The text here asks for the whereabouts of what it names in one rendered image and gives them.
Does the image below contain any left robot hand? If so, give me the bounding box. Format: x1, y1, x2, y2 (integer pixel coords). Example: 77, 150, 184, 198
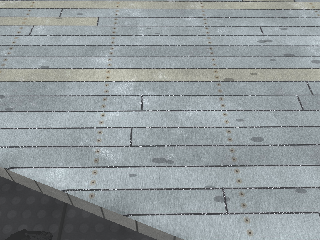
6, 229, 53, 240

